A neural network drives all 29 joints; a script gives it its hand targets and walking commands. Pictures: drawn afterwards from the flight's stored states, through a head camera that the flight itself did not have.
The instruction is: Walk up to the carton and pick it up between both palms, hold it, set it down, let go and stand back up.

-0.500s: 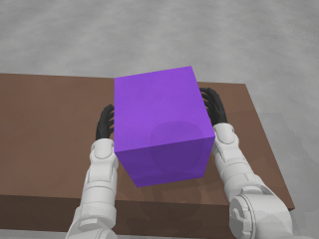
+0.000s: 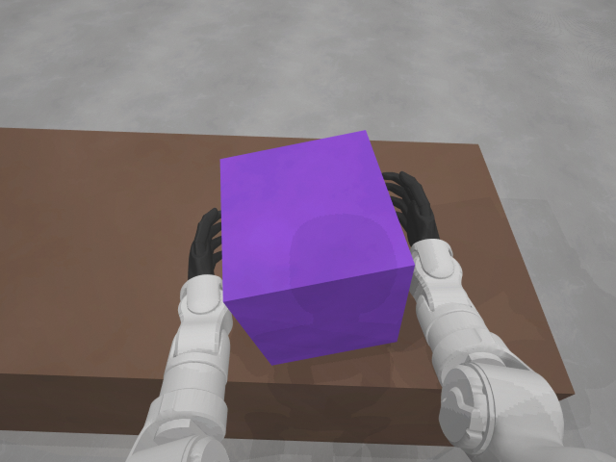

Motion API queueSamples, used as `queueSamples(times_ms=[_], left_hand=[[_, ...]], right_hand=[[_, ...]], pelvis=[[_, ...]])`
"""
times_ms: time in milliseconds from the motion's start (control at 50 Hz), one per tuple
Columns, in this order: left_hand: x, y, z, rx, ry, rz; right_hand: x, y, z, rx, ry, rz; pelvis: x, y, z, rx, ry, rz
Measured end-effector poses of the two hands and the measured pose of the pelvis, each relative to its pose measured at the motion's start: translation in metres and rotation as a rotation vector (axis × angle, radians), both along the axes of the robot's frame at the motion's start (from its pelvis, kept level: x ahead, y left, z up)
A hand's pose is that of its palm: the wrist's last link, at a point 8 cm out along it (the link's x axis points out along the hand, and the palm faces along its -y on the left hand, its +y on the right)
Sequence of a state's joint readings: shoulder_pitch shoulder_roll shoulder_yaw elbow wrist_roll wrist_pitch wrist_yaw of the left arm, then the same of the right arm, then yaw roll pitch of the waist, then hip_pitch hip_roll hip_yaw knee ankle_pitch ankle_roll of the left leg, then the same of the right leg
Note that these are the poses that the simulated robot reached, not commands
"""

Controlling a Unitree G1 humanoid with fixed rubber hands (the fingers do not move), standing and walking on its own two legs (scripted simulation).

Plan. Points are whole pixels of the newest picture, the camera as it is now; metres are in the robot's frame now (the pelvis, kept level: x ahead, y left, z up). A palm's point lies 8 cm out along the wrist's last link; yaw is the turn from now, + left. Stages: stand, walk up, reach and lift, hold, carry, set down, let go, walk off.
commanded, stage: set down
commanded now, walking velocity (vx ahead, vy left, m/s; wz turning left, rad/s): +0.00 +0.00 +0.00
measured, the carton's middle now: (314, 257) +0.41 +0.01 +0.01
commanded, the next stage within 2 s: none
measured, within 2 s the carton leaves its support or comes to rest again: neither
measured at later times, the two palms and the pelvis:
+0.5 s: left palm (216, 280) +0.37 +0.15 +0.00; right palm (412, 236) +0.44 -0.13 +0.02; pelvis +0.01 -0.01 -0.01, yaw +0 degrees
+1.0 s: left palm (217, 290) +0.36 +0.15 -0.02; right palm (411, 247) +0.43 -0.14 +0.01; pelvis +0.00 +0.00 -0.01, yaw -1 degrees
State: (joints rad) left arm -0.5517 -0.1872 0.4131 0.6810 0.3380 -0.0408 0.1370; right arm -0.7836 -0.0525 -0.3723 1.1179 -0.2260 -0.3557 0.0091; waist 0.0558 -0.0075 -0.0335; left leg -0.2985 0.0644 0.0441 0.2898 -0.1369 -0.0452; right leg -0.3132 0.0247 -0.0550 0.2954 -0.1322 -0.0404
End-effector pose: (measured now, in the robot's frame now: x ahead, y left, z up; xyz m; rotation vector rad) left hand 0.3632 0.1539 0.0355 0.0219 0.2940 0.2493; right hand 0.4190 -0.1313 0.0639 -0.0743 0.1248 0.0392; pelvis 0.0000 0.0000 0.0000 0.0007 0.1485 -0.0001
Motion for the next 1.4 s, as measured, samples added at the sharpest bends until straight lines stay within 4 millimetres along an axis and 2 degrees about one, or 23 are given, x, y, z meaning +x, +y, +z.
queueSamples(times_ms=[440,740,1400], left_hand=[[0.007,-0.006,-0.036,-0.001,0.037,0.034],[0.001,-0.006,-0.055,-0.011,0.045,0.042],[0.003,-0.011,-0.057,-0.006,-0.007,0.034]], right_hand=[[0.018,-0.004,-0.035,-0.018,0.051,0.041],[0.013,-0.003,-0.054,-0.028,0.065,0.041],[0.006,-0.012,-0.065,-0.025,0.066,0.019]], pelvis=[[0.008,-0.007,-0.004,0.002,0.118,-0.003],[0.003,-0.005,-0.008,0.003,0.181,-0.002],[0.000,-0.006,-0.011,0.006,0.200,-0.008]])
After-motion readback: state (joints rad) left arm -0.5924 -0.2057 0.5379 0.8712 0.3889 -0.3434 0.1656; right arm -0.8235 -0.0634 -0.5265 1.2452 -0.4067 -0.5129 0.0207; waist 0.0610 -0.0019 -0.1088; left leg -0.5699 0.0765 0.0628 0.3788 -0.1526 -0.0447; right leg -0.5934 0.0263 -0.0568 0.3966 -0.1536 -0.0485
